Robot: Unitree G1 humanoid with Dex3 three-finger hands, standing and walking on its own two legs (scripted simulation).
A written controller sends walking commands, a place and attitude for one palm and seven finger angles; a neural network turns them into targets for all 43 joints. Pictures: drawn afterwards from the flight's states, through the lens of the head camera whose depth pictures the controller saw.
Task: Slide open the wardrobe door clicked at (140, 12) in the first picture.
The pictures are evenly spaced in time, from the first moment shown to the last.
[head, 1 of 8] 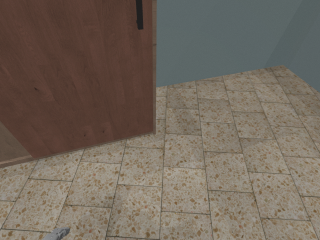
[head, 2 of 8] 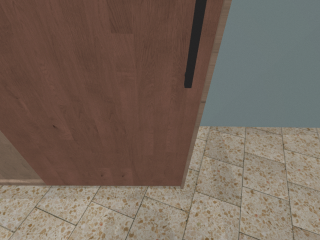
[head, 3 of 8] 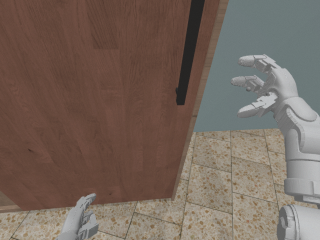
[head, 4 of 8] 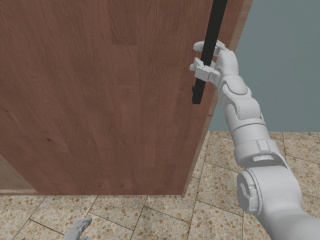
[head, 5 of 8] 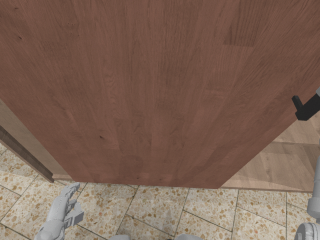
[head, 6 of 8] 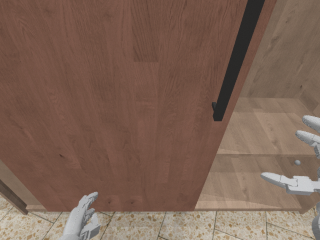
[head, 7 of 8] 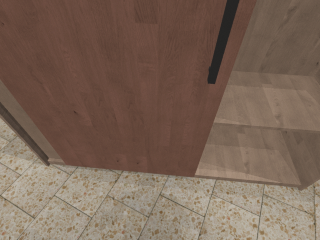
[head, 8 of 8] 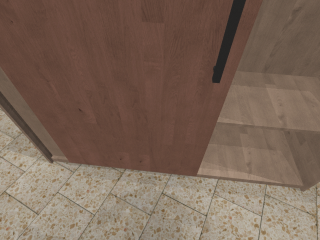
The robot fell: no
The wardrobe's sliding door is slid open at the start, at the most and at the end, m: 0.00 0.69 0.69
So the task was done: yes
